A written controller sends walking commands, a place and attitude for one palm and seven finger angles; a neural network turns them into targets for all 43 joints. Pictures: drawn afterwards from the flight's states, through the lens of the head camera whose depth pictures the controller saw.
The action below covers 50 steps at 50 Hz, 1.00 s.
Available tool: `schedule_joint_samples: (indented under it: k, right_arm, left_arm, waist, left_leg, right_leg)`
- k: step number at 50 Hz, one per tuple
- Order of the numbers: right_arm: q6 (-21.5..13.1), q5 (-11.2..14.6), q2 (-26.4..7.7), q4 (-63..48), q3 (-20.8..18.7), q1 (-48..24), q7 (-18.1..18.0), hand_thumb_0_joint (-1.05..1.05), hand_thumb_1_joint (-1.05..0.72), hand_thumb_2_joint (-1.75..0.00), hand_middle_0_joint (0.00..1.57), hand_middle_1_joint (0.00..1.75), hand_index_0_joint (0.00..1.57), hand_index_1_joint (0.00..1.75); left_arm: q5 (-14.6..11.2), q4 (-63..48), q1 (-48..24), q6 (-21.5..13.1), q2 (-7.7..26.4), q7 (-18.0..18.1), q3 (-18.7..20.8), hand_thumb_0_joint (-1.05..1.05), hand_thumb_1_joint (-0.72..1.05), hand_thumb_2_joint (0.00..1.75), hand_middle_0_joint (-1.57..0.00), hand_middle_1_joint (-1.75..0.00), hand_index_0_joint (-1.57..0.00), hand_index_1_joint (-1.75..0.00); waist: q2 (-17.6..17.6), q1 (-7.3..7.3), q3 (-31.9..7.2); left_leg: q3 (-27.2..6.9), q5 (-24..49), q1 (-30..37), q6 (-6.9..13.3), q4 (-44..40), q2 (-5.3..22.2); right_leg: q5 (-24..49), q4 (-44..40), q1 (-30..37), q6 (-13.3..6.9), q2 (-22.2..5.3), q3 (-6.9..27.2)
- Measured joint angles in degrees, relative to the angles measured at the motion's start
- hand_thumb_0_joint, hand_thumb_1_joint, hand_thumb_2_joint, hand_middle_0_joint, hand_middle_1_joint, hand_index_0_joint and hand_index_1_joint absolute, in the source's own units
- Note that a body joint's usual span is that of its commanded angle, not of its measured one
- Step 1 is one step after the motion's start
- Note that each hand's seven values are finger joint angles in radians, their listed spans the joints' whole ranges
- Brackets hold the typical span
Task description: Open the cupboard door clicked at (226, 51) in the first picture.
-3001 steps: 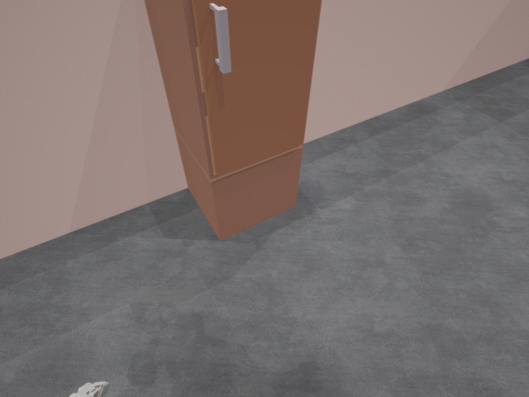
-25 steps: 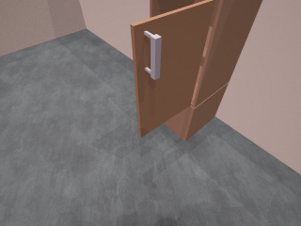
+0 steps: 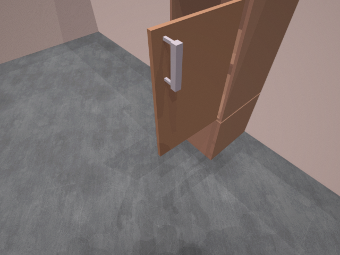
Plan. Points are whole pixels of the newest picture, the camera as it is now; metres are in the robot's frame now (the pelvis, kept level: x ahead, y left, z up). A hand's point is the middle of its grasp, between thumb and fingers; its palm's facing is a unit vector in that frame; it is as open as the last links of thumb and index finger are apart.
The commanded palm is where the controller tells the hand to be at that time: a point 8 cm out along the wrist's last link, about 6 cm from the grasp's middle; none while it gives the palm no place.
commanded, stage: stand and wait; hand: left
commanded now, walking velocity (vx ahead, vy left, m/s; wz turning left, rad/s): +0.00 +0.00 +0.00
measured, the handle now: (171, 64) +0.60 +0.03 +0.14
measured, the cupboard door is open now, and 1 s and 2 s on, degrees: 87 87 87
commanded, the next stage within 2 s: none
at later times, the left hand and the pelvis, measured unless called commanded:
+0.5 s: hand out of the picture +0.07 +0.22 -0.16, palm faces +0.01 -0.95 -0.30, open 7.4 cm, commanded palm none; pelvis +0.01 -0.01 +0.00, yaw +0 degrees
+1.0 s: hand out of the picture +0.08 +0.22 -0.16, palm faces +0.00 -0.95 -0.31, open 7.4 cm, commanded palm none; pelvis +0.01 -0.01 +0.00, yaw +0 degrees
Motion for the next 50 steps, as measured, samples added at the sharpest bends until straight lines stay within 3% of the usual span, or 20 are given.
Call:
schedule_joint_samples:
  k: [24, 50]
  right_arm:
    - [-0.1, -0.1, -5.0, -0.3, 0.1, -4.9, 0.6, 0.01, -0.91, -0.9, 0.2, 0.3, 0.2, 0.3]
    - [0.0, 0.1, -6.4, 0.0, 0.4, -5.7, 0.9, 0.01, -0.91, -0.9, 0.2, 0.3, 0.2, 0.3]
  left_arm:
    - [0.0, -0.3, -4.1, -0.5, 4.8, -0.7, 0.1, 0.0, 0.91, 0.9, -0.2, -0.3, -0.2, -0.3]
    - [0.0, 0.0, -5.0, -0.6, 6.0, -1.0, -0.4, 0.0, 0.91, 0.9, -0.21, -0.3, -0.2, -0.3]
  waist:
    - [0.1, 0.23, 0.1]
    - [-0.2, 0.14, 0.2]
  left_leg:
    - [-0.7, 1.2, 2.2, -0.6, -3.3, 0.4]
    - [-0.7, 1.7, 3.4, -1.2, -4.9, 1.0]
  right_leg:
    - [1.0, -3.2, 2.3, -0.5, 0.4, -0.6]
    - [1.7, -5.1, 3.6, -1.1, 1.1, -0.6]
